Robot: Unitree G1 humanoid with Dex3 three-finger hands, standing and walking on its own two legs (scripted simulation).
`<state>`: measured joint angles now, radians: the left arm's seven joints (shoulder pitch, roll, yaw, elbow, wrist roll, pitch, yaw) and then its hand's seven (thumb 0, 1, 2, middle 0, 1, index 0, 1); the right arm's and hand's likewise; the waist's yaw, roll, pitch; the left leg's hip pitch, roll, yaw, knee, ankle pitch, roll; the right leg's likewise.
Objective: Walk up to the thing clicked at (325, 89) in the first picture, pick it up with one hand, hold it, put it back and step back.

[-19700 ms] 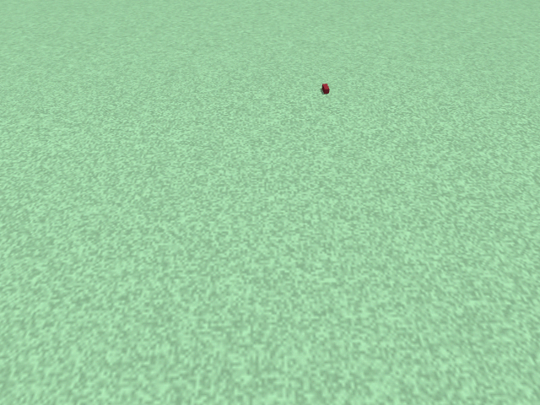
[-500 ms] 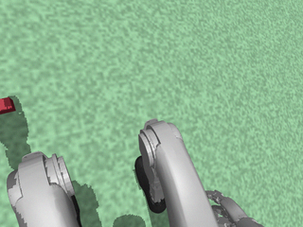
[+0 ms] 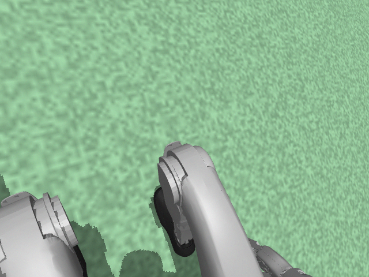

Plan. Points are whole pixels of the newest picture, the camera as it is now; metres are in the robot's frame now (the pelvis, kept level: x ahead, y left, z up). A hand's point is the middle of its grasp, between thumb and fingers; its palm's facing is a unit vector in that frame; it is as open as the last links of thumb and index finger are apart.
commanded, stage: rest palm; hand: left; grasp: from above
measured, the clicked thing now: out of the picture +0.45 +0.31 -0.28
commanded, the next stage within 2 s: close in 0.64 s
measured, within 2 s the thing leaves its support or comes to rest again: neither
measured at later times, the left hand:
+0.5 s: hand out of the picture +0.43 +0.30 -0.24, palm faces -0.42 -0.12 -0.90, open 12.7 cm
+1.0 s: hand out of the picture +0.44 +0.31 -0.24, palm faces -0.43 -0.14 -0.89, open 11.3 cm
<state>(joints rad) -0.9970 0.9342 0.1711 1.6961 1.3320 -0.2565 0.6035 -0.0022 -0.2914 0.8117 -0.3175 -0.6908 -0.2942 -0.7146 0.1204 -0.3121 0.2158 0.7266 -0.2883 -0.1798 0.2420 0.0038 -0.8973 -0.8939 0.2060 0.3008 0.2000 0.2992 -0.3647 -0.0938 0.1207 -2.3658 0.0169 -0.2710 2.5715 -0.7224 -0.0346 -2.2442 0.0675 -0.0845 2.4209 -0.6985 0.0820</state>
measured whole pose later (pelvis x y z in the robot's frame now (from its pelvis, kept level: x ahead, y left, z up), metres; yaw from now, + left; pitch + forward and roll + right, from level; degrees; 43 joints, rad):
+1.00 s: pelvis -0.01 +0.01 +0.00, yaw -2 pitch +26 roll -15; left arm -1.03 0.98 0.10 1.77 1.29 -0.23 0.67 0.00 -0.06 0.61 -0.47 -0.61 -0.47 -0.61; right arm 0.07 -0.34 0.29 0.71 -0.30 -0.27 0.30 0.00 -0.90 -0.90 0.20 0.30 0.20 0.30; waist -0.39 -0.13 0.18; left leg -2.34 0.02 -0.31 2.59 -0.72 -0.02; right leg -2.20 0.08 -0.12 2.39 -0.68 0.09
